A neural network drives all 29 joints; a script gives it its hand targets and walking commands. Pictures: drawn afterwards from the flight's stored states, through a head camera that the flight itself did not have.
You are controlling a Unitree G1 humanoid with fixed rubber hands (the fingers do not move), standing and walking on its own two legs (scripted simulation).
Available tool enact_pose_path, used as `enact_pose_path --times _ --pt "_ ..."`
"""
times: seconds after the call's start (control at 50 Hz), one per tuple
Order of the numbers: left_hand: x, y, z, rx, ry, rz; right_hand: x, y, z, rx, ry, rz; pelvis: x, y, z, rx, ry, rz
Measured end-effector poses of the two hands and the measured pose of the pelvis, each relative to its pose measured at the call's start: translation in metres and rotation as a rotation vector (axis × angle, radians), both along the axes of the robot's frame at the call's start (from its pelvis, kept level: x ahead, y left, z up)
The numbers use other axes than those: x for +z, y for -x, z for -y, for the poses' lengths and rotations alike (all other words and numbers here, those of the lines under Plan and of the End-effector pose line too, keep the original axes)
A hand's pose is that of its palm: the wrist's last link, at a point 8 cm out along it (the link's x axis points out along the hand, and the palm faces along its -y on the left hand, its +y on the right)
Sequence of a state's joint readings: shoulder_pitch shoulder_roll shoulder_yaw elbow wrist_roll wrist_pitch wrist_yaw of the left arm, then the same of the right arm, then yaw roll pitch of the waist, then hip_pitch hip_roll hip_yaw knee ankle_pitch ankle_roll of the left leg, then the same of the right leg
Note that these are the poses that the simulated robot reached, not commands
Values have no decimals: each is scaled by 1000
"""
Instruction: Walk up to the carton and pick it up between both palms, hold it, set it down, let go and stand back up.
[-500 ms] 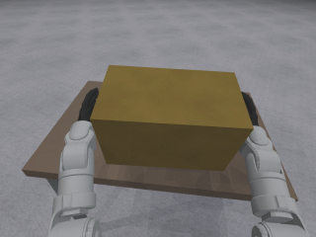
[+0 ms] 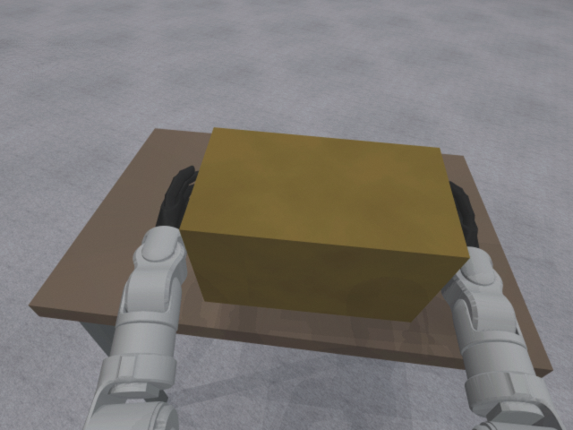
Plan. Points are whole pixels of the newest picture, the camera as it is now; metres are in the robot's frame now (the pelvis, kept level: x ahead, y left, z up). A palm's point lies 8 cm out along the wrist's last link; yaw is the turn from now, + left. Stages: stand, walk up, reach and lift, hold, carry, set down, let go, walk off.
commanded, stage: set down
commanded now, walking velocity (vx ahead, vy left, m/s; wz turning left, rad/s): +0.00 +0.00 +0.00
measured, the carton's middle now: (316, 228) +0.36 -0.02 +0.12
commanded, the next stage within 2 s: none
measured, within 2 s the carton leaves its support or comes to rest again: neither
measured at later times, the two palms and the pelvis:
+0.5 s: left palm (184, 222) +0.38 +0.17 +0.10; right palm (453, 248) +0.34 -0.22 +0.09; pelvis +0.00 +0.00 +0.00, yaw +0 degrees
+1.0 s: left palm (194, 223) +0.41 +0.16 +0.08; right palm (447, 255) +0.35 -0.23 +0.07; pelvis +0.00 +0.00 +0.00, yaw -1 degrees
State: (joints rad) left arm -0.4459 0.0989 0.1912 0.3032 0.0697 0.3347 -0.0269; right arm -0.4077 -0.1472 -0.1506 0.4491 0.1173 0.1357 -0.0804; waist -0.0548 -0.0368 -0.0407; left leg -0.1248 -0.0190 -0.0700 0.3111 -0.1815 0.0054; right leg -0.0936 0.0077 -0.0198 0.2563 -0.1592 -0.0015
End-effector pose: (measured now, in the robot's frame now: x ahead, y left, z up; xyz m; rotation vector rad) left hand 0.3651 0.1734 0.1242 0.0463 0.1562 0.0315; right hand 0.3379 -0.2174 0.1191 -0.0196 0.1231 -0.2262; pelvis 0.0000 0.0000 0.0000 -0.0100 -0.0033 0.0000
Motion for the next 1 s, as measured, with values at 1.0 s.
enact_pose_path --times 1.0 --pt "-47 -43 12 -59 -7 -102 -53 -16 10 -62 2 -99 -1 -2 -1 -13 1 -97"
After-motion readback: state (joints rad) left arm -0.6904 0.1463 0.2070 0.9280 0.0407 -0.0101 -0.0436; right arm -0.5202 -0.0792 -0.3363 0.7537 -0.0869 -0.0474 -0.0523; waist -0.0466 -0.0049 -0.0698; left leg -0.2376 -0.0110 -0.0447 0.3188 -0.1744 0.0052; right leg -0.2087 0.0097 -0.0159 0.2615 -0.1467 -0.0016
